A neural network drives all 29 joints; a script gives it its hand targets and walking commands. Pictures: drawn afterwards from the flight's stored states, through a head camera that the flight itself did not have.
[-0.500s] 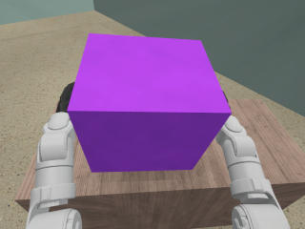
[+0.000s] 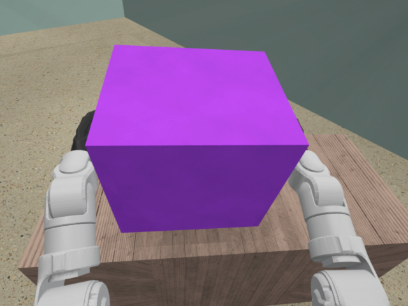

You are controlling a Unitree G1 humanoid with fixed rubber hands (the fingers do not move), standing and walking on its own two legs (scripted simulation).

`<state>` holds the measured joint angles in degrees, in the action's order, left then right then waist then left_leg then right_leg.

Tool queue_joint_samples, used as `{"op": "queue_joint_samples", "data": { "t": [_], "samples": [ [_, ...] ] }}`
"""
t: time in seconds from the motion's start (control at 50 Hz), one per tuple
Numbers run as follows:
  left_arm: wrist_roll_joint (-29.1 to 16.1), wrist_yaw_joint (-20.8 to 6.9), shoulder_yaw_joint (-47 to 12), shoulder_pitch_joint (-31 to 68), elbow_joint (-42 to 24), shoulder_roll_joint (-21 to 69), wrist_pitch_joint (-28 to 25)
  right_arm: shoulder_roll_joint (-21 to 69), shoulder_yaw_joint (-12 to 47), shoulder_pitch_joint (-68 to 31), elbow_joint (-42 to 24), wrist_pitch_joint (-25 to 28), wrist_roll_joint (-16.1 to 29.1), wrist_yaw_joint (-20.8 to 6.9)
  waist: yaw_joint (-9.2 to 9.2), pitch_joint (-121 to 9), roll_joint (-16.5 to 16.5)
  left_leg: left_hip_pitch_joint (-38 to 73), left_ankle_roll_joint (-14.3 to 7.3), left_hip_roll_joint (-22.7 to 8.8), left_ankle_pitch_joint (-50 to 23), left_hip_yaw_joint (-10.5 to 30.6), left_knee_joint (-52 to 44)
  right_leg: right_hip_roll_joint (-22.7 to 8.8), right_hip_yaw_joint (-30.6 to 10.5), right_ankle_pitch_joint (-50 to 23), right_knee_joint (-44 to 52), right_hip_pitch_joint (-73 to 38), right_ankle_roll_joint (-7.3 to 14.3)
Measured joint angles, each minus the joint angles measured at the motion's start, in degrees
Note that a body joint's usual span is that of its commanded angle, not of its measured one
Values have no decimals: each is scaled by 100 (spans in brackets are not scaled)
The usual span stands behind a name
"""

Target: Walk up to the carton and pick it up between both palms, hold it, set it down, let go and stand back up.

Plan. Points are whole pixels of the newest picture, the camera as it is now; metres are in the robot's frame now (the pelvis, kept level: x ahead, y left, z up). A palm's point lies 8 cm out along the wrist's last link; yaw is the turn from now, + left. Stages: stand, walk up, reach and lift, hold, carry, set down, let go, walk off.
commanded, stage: hold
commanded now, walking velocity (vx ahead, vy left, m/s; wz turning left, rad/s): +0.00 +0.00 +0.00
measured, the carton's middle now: (192, 143) +0.40 +0.01 +0.14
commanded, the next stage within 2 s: none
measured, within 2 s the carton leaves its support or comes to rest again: neither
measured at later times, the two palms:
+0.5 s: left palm (86, 153) +0.35 +0.20 +0.16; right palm (295, 153) +0.35 -0.19 +0.16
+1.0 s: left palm (86, 152) +0.35 +0.20 +0.16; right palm (297, 151) +0.35 -0.19 +0.16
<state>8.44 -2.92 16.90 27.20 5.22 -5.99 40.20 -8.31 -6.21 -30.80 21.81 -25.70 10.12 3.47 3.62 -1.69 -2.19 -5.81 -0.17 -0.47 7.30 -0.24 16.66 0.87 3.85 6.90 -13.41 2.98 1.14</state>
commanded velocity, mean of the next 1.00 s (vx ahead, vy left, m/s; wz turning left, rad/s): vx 0.00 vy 0.00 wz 0.00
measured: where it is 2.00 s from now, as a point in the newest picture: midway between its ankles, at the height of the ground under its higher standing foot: outside the picture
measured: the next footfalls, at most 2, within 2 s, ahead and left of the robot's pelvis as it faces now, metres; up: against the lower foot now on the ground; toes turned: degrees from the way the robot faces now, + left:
none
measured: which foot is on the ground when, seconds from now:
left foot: down 0.00-1.00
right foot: down 0.00-1.00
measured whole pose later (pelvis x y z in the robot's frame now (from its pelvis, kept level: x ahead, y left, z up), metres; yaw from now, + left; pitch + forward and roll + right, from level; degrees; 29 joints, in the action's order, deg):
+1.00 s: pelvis +0.00 +0.00 +0.00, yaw +0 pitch -3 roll -1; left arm 8.8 -3.1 16.8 25.6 1.9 -5.5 42.3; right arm -8.7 -5.4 -29.8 19.4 -27.3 10.6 3.6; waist 4.1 -2.6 -2.0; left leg -5.9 -0.1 -0.6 7.6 -0.6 16.9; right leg 1.0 3.4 7.1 -13.5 3.2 1.2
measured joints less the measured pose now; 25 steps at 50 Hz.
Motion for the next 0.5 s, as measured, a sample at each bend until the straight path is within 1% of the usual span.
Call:
{"op": "queue_joint_samples", "data": {
  "t": [0.06,0.2,0.24,0.32,0.38,0.5],
  "samples": [
    [21,-10,-3,26,11,-19,58,23,-36,-51,81,-22,-29,-34,9,-42,-8,-39,4,12,-27,-2,-24,-13,-1,-1,-22,61,3],
    [-44,87,-100,47,-69,-23,88,-76,-5,-33,-10,-16,62,-28,-1,-156,75,-89,-5,13,13,-14,22,-14,-15,8,-19,91,-8],
    [-16,81,-68,98,2,3,64,-88,-20,-89,38,-31,40,-32,7,-141,92,-50,-11,15,19,-16,14,-15,-17,12,-9,53,-10],
    [98,-14,38,150,95,42,100,-83,2,-171,168,-78,-20,-48,15,-55,90,42,-17,7,14,-46,-26,-7,-49,2,21,-23,-14],
    [101,-64,50,21,-59,43,132,-83,106,-49,25,-87,2,-5,29,-24,72,49,-10,-3,20,-53,-26,3,-57,-6,39,-35,-14],
    [29,-49,-21,-195,-312,20,133,-55,147,137,-229,-95,75,50,52,-11,48,-23,4,-8,52,-22,43,8,-27,16,9,7,-6]
  ]
}}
